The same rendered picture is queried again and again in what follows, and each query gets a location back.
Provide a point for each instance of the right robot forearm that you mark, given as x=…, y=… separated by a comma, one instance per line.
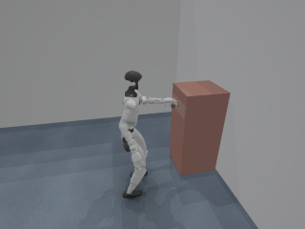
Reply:
x=127, y=134

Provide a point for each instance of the cabinet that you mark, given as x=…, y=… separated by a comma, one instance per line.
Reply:
x=195, y=140

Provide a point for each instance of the left robot forearm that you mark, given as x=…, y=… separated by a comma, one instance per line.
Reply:
x=155, y=100

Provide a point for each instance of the right robot upper arm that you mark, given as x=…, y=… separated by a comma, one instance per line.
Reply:
x=129, y=108

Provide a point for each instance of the left robot hand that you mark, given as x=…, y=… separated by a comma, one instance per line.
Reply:
x=169, y=100

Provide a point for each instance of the drawer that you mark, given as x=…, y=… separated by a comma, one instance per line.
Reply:
x=181, y=107

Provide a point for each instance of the right robot hand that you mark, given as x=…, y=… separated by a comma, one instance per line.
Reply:
x=136, y=157

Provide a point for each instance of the left robot upper arm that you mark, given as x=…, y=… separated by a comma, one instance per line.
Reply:
x=142, y=99

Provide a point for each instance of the robot head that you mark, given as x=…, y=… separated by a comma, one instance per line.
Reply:
x=132, y=76

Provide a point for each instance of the robot right shin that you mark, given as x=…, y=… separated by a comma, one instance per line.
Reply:
x=136, y=178

